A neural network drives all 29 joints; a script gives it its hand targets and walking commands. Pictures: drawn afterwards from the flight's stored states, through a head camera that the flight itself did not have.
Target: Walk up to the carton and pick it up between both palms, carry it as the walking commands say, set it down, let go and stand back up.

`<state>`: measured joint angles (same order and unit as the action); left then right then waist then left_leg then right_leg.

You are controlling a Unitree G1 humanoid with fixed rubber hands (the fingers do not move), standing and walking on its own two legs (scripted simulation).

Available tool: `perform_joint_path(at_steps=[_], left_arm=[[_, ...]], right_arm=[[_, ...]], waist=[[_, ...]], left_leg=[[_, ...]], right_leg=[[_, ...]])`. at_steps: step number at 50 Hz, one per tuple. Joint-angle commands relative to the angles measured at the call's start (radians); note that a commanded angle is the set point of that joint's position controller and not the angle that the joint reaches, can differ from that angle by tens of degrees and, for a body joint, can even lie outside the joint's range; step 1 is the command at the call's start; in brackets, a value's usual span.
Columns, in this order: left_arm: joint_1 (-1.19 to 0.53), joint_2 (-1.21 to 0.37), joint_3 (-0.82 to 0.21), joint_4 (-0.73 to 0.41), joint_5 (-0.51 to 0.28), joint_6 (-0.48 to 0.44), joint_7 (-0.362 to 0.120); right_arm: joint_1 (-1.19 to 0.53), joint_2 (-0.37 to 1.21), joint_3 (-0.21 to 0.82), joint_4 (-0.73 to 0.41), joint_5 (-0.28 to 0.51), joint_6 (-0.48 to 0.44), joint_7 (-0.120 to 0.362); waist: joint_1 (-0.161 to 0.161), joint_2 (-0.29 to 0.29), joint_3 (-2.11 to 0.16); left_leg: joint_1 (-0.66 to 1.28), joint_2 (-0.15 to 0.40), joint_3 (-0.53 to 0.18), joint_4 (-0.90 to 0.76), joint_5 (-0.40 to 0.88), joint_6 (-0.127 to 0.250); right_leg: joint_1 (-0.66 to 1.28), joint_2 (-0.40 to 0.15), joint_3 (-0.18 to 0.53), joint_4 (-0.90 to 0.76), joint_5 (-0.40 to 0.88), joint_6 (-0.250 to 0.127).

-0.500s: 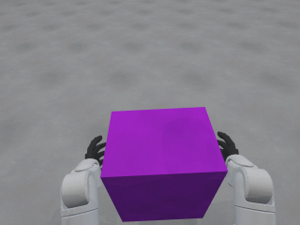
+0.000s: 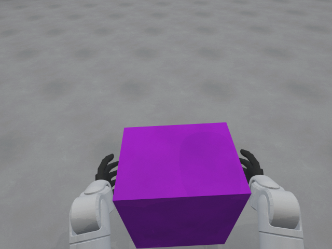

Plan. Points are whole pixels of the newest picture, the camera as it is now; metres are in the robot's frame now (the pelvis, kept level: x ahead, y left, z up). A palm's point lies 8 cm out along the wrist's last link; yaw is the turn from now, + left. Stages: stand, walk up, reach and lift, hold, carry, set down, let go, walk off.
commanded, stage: carry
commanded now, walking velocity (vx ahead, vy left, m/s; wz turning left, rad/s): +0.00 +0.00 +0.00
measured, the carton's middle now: (178, 190) +0.28 +0.00 +0.00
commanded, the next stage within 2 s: hold in 0.96 s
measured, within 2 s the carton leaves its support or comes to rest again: neither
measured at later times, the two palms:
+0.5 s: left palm (106, 187) +0.26 +0.17 +0.06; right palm (252, 183) +0.26 -0.17 +0.06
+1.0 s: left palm (108, 188) +0.27 +0.17 +0.04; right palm (249, 183) +0.27 -0.17 +0.05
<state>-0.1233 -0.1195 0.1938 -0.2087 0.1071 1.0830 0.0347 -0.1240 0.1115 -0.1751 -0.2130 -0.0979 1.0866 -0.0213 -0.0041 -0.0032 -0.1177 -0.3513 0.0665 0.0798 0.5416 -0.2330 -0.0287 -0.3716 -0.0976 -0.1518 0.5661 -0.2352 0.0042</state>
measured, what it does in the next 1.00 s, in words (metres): stands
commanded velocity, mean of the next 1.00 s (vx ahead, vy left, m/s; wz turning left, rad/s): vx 0.00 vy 0.00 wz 0.00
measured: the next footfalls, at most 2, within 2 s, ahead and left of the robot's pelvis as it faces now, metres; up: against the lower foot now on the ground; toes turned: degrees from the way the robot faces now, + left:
none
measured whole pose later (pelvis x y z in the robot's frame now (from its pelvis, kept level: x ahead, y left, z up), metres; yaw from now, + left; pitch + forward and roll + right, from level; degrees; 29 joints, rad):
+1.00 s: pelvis +0.01 +0.00 +0.00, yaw +0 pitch +0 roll +0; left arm -0.13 -0.12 0.21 0.01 0.15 0.86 0.00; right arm -0.12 0.12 -0.19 -0.01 -0.17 0.87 0.03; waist 0.00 0.00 -0.05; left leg -0.27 0.06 0.07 0.52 -0.24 -0.02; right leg -0.29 -0.08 -0.12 0.53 -0.24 0.00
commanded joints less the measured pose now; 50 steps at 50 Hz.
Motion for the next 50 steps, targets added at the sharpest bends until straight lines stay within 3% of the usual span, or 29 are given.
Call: perform_joint_path(at_steps=[1,48,49,50], left_arm=[[-0.500,-0.771,-0.709,-0.093,-0.311,-0.020,-0.211],[-0.440,-0.709,-0.662,-0.019,-0.240,-0.177,-0.195],[-0.322,-0.578,-0.411,0.410,-0.091,-0.258,-0.182],[-0.435,-0.546,-0.456,0.330,-0.087,-0.350,-0.173]], right_arm=[[-0.496,0.768,0.702,-0.090,0.303,-0.025,0.195],[-0.429,0.705,0.640,-0.004,0.219,-0.176,0.181],[-0.317,0.532,0.400,0.381,0.020,-0.247,0.173],[-0.385,0.534,0.424,0.320,0.005,-0.334,0.181]], waist=[[0.002,-0.004,-0.231],[0.004,0.001,-0.229],[0.024,0.025,0.087],[-0.009,0.027,0.064]], left_leg=[[0.060,0.067,-0.055,-0.085,0.087,0.038],[0.060,0.076,-0.047,-0.082,0.102,0.045],[0.093,-0.152,-0.131,-0.180,-0.051,0.085],[0.094,-0.158,-0.133,-0.193,-0.073,0.110]], right_leg=[[0.119,-0.076,0.084,-0.099,0.078,-0.008],[0.141,-0.070,0.082,-0.090,0.125,-0.011],[0.270,0.173,0.192,-0.162,0.002,-0.053],[0.313,0.167,0.197,-0.138,0.007,-0.041]])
